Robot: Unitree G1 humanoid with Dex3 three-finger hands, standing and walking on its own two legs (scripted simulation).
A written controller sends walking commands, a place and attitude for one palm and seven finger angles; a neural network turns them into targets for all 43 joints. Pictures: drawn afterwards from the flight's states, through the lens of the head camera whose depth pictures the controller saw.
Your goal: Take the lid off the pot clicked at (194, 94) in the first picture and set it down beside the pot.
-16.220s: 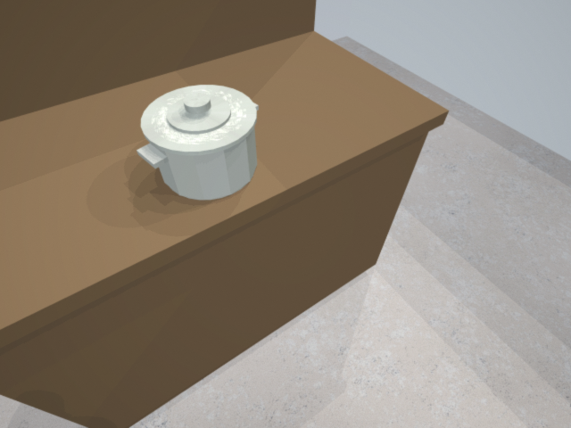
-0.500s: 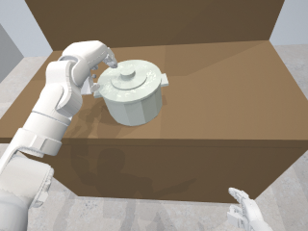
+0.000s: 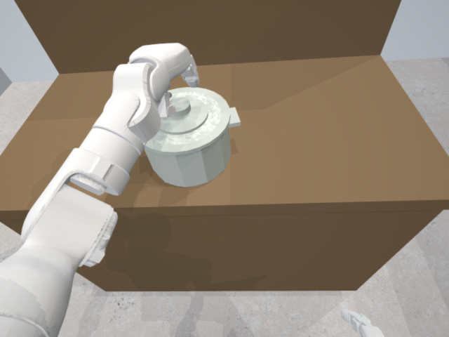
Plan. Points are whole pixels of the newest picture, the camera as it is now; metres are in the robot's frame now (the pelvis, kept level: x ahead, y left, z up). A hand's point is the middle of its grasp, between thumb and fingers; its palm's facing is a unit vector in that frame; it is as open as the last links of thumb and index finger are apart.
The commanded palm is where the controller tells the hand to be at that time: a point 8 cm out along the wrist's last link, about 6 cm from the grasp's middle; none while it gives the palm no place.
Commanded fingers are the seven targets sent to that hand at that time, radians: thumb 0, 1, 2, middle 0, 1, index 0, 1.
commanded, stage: move the open hand above the knob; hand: left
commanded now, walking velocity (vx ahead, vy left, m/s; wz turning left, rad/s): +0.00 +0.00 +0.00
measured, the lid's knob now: (179, 107) +0.52 +0.09 +0.14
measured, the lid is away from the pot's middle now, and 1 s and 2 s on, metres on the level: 0.00 0.00 0.00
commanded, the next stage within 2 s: lower the open fingers around the knob in 0.96 s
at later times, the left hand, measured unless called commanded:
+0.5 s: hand (171, 83) +0.49 +0.09 +0.21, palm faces -0.23 -0.05 -0.97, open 9.9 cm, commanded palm +0.46 +0.10 +0.27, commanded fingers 0.00 -0.34 1.60 -0.87 -0.08 -0.87 -0.08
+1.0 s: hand (167, 86) +0.48 +0.09 +0.21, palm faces -0.22 -0.04 -0.97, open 9.9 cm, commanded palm +0.47 +0.10 +0.27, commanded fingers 0.00 -0.34 1.60 -0.87 -0.08 -0.87 -0.08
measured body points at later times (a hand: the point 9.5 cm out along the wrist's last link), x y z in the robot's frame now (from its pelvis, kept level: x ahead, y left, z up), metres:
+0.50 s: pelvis +0.02 -0.01 +0.00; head +0.04 -0.05 +0.45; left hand +0.50 +0.09 +0.26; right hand +0.12 -0.27 -0.13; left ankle +0.03 +0.09 -0.74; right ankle -0.03 -0.12 -0.74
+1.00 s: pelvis +0.01 +0.00 +0.00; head +0.04 -0.03 +0.45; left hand +0.49 +0.09 +0.26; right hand +0.14 -0.24 -0.13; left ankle +0.03 +0.09 -0.74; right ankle -0.03 -0.12 -0.74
